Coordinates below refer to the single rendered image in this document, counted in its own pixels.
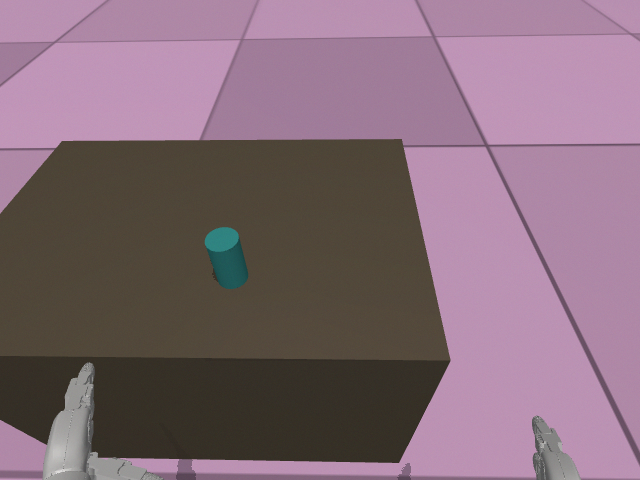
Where can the can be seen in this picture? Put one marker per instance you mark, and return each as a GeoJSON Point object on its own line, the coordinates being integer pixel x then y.
{"type": "Point", "coordinates": [226, 255]}

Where can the left robot hand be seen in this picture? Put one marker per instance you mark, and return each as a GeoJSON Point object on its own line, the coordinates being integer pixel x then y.
{"type": "Point", "coordinates": [70, 440]}

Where can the right robot hand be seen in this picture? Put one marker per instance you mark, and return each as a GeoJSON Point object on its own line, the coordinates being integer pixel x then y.
{"type": "Point", "coordinates": [549, 462]}

